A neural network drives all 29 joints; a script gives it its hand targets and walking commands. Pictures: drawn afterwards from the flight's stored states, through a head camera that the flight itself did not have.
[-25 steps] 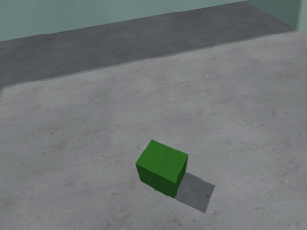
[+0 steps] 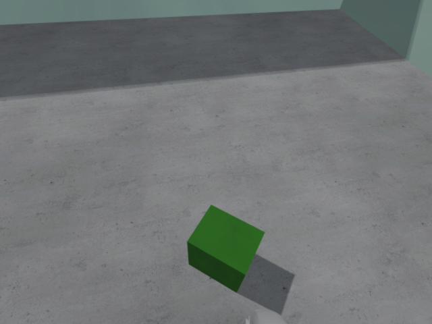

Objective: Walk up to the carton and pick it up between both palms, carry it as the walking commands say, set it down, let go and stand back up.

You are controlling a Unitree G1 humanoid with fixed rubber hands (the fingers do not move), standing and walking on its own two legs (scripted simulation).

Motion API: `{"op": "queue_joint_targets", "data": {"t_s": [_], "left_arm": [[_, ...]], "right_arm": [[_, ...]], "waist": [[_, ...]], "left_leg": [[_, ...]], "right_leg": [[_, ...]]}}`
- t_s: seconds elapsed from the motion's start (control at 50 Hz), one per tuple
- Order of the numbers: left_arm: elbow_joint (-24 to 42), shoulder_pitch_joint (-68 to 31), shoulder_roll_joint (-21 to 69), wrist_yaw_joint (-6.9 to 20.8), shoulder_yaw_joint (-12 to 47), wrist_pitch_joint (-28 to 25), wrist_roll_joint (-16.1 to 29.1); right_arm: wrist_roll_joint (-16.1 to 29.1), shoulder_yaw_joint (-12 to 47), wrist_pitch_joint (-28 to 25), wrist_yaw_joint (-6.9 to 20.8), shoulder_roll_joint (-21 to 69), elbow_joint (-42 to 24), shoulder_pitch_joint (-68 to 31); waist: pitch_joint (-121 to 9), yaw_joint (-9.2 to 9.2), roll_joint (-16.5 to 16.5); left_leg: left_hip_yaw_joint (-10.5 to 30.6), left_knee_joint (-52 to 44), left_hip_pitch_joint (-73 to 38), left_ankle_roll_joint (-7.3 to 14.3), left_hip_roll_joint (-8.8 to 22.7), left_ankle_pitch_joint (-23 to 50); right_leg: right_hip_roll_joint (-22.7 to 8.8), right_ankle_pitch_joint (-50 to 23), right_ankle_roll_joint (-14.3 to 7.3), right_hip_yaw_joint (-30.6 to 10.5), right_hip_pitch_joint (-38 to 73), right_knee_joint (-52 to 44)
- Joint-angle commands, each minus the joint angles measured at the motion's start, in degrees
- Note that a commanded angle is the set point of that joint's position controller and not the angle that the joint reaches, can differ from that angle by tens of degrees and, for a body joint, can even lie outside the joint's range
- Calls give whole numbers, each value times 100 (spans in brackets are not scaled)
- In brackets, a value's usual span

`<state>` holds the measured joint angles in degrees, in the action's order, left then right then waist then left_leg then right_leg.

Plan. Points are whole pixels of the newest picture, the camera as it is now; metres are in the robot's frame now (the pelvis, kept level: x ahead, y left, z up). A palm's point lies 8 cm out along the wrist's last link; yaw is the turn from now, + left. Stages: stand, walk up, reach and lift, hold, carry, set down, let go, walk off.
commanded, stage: walk up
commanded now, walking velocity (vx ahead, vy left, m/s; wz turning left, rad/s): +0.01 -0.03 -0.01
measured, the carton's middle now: (224, 249) +0.49 -0.08 -0.64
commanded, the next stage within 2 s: none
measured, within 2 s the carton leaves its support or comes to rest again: neither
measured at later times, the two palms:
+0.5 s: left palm out of the picture +0.03 +0.16 -0.14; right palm out of the picture +0.02 -0.30 -0.15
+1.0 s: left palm out of the picture +0.03 +0.16 -0.13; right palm out of the picture -0.03 -0.31 -0.15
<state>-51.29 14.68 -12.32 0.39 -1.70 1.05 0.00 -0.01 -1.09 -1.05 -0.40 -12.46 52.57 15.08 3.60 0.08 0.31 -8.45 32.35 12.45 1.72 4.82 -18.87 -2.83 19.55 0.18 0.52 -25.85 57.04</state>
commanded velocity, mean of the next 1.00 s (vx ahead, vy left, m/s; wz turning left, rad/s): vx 0.00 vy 0.00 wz -0.01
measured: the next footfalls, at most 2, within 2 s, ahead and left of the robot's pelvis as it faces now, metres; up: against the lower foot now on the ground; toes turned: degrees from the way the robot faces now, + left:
right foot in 0.14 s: +0.09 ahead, -0.15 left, +0.00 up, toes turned -5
left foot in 0.44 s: -0.01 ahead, +0.05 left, +0.00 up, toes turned +6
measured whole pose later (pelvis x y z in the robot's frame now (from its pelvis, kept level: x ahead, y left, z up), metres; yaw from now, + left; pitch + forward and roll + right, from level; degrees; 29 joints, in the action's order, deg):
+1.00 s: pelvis -0.03 -0.07 -0.01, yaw -1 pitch -2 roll +1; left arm -51.7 14.7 -9.0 -0.9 -1.7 1.5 0.0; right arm 0.0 -1.1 4.3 -0.9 -12.1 54.8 17.7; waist 3.3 0.1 -0.4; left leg -7.5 31.7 10.9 -0.1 2.2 -18.5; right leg 0.8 9.0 -3.1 5.1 -20.3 30.7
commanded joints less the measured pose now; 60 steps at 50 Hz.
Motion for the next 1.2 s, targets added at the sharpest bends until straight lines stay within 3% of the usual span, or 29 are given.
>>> {"op": "queue_joint_targets", "data": {"t_s": [0.0, 0.06, 0.1, 0.12, 0.18, 0.22, 0.26, 0.28, 0.36, 0.4, 0.42, 0.44, 0.5, 0.62, 0.64, 0.66, 0.68, 0.7, 0.76, 0.84, 0.86, 0.9, 0.94, 1.0, 1.1, 1.12, 1.14, 1.16, 1.18], "left_arm": [[52, 166, -260, -63, -43, -16, 13], [-84, 640, -396, -90, -122, -87, -9], [-63, 474, -1161, -175, -382, -143, -48], [-121, 811, -1056, -145, -268, -244, -101], [59, -92, -712, -223, -155, -200, -127], [150, -6, -484, -259, -105, -200, -111], [5, 66, -614, -237, -154, -190, -131], [93, -7, -676, -255, -176, -122, -155], [66, -26, -533, -240, -185, -84, -87], [47, 143, -366, -272, -106, -59, -44], [90, 57, -251, -232, -66, -58, -73], [112, 71, -191, -211, -75, -12, -72], [13, 203, -141, -123, -157, 83, -67], [100, 299, -311, -135, -196, -47, -166], [73, 126, -461, -127, -133, -81, -162], [138, 201, -596, -125, -196, -86, -150], [174, 150, -711, -152, -211, -70, -184], [192, 79, -796, -171, -158, -32, -179], [359, -294, -723, -183, -197, -21, -187], [503, -386, -521, -174, -238, 9, -129], [483, -169, -366, -162, -223, -8, -101], [305, 100, -239, -79, -256, -29, -38], [196, 505, -143, -84, -264, -64, -38], [217, 48, -358, -122, -190, -109, -69], [275, -139, -592, -178, -242, -90, -96], [127, 275, -883, -253, -443, -65, -149], [-140, 1737, -1581, -403, -412, 59, -241], [-46, 1383, -1618, -439, -390, 131, -196], [99, 907, -1551, -432, -366, 151, -182]], "right_arm": [[-100, -228, 83, -156, -791, -325, -109], [-103, -326, 217, -120, -1026, -388, -199], [30, -213, 306, -143, -380, -336, 250], [9, -231, 461, -165, -382, -359, 34], [-31, -200, 552, -57, -335, -188, 148], [-44, -185, 570, -66, -236, -51, 166], [1, -180, 541, -67, -258, -119, 84], [-35, -175, 540, -89, -238, -146, 227], [-11, -156, 425, -130, -193, 128, 553], [-26, -139, 347, -146, -75, 242, 835], [-95, -235, 398, -121, -446, 225, 969], [-99, -240, 399, -145, -591, 136, 834], [-127, -190, 347, -172, -607, -220, 5], [-119, -184, 353, -145, -562, -282, 74], [-143, -66, 368, -171, -404, -141, 225], [-125, -131, 381, -145, -424, -46, 678], [-83, -193, 439, -80, -257, 31, 829], [-99, -161, 434, -51, -268, -80, 942], [-109, -191, 468, -34, -379, 211, 1446], [-97, -140, 372, -59, -553, 344, 1460], [-117, -179, 349, -95, -610, 257, 1167], [-126, -190, 223, -136, -848, 0, 406], [-134, -169, 224, -103, -649, -43, 232], [-110, -69, 157, -106, -356, 32, 518], [-62, -107, 225, -60, -285, 173, 981], [-56, -129, 239, -52, -554, 236, 817], [-278, -259, 462, 87, -905, -274, 859], [-319, -260, 514, 77, -812, -337, 629], [-350, -239, 498, 130, -765, -305, 753]], "waist": [[-818, -15, -1264], [-826, -156, -660], [-1247, -47, 1670], [-1178, -203, 1107], [-325, 81, 1262], [-415, -10, 739], [-402, -29, 1421], [-412, 6, 882], [-436, 179, 583], [-310, 143, 315], [-179, 324, -311], [-94, 207, -327], [495, -205, -1299], [295, -49, -360], [429, -15, 716], [226, 192, 757], [361, 128, 1589], [187, 245, 829], [75, 418, 1477], [10, 310, 720], [-16, 151, -331], [54, 17, -1148], [-45, -323, -839], [-31, -85, 236], [-393, 188, 694], [-104, 8, 1034], [-331, -173, 677], [73, -112, 736], [72, 98, 681]], "left_leg": [[292, -616, -1355, 506, 1176, 4852], [161, 6, -797, 151, 1116, 3102], [282, 1253, 436, -247, -28, -1005], [632, 1519, 559, -178, -365, -1781], [811, 1240, 533, -153, -279, -1061], [824, 1231, 412, -72, -315, -797], [724, 904, 197, -132, -428, -1027], [737, 710, 111, -125, -488, -1241], [521, -791, -710, -46, -400, 105], [751, -1145, -1115, 47, 106, 478], [1259, -1473, -998, 157, 523, -251], [1202, -1956, -650, 240, 744, -1190], [1458, -2397, 1294, 388, 1126, -1955], [841, -1348, 839, 113, 293, -1648], [695, -919, 389, -5, 129, -1333], [460, -683, 75, -27, -185, -1195], [178, -1, -135, -31, -443, -947], [108, 66, -484, -81, -486, -775], [-122, 517, -753, 72, -591, -823], [481, -1510, -706, 271, -116, -1028], [1065, -1966, -58, 261, 381, -1260], [1486, -2171, 654, 525, 927, -1372], [1217, -2017, 1050, 380, 727, -1236], [745, -1171, 553, 11, -15, -661], [416, -482, -342, -20, -304, -188], [-122, 195, 51, -107, -423, -425], [67, 1683, 726, -79, -784, -1165], [415, 2169, 1199, -220, -637, -1049], [577, 2250, 923, -167, -476, -952]], "right_leg": [[170, -198, 32, 317, 271, -1912], [-61, -1887, -105, 307, 1116, -3333], [-1414, -5475, -783, -1368, 2101, -3234], [-1759, -5047, -994, -1948, 1878, -3586], [-1369, -2139, -713, -1622, 1324, -4319], [-1142, -1604, -680, -1435, 1298, -4379], [-1211, -1601, -827, -1649, 1195, -4470], [-1118, -1280, -822, -1768, 1149, -4437], [-856, -252, -685, -1413, 709, -4394], [-684, 257, -403, -1260, 227, -4330], [-367, 286, -157, -816, -71, -3994], [-111, 286, 82, -365, -111, -3913], [283, -207, 7, 228, 1148, -2394], [-161, 617, -70, -425, 882, -3833], [-470, 1094, -90, -973, 154, -4551], [-606, 1585, -6, -1314, 79, -5049], [-912, 2142, -39, -1900, -110, -5419], [-988, 2093, -106, -1860, -270, -5480], [-803, 2169, 179, -1275, -689, -5465], [-37, 969, 638, -272, -28, -4556], [138, 494, 531, -104, 328, -3764], [340, -460, 207, 129, 877, -2570], [218, -481, -22, 131, 1732, -2539], [-399, 24, -153, -812, 1316, -3954], [-790, 1058, -146, -1340, 535, -4759], [-999, 1305, -185, -1626, 597, -5142], [-1804, 2528, -104, -3696, 1128, -5675], [-1994, 3230, -190, -4129, 853, -5942], [-1798, 2820, -97, -3471, 500, -5755]]}}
